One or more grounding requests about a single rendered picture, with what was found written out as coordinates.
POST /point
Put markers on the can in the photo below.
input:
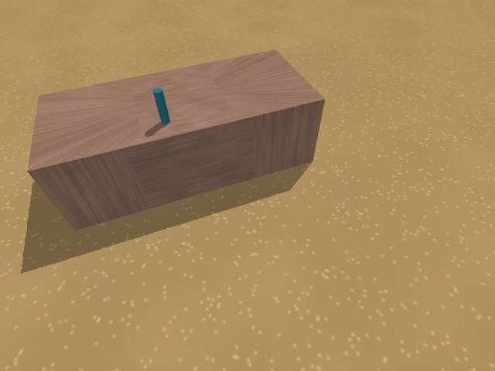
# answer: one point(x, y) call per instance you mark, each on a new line
point(161, 105)

